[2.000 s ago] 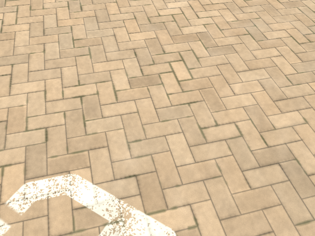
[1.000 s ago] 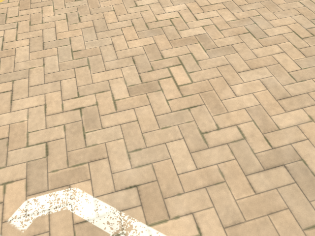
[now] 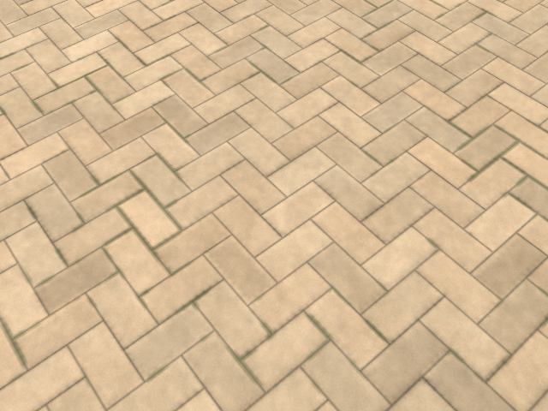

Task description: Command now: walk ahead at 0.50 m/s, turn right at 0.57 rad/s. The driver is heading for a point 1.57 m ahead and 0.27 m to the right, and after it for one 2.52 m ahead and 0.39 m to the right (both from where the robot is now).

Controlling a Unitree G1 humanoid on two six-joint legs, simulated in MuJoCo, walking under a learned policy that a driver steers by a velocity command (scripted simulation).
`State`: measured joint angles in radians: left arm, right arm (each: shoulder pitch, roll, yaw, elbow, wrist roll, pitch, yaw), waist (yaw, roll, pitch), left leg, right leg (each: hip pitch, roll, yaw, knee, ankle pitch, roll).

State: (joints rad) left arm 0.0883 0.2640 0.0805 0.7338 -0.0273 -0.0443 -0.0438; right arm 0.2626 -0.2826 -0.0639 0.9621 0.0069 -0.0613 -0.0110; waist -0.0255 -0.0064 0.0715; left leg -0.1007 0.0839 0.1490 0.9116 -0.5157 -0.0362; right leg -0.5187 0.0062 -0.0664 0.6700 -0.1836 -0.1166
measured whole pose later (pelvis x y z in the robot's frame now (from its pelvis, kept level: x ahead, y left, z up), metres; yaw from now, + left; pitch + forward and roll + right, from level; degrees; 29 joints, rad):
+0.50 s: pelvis +0.30 +0.02 +0.01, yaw -17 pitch +3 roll +1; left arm 0.37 0.30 0.08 0.77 -0.03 -0.03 0.02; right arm 0.03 -0.27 -0.05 0.77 -0.01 -0.13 0.03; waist 0.06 -0.02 0.01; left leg -0.46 -0.04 0.00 0.54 -0.12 0.02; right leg -0.19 0.08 0.20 0.88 -0.54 -0.04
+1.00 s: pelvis +0.54 -0.11 +0.01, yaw -26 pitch +2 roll +1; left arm 0.07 0.26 0.04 0.61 0.00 -0.06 -0.03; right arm 0.36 -0.30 -0.05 0.94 0.02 -0.06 0.01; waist -0.07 0.00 0.04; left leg -0.13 0.05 0.04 0.80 -0.50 -0.01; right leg -0.48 -0.01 -0.04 0.59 -0.13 -0.06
